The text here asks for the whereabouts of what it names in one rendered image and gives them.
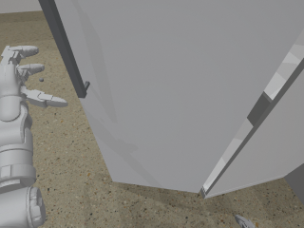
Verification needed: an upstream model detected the handle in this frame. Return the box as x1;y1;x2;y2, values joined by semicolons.
38;0;90;99

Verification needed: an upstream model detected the robot left hand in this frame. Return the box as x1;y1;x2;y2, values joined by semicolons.
0;46;68;108

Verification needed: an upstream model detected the left robot forearm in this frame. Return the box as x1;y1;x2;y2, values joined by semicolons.
0;96;36;194

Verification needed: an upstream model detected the fridge door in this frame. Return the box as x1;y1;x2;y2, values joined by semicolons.
54;0;304;193

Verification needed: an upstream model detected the left robot upper arm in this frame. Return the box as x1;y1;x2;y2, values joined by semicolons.
0;186;47;228

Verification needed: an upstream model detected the robot right hand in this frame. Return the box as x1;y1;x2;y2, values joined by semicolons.
235;215;256;228

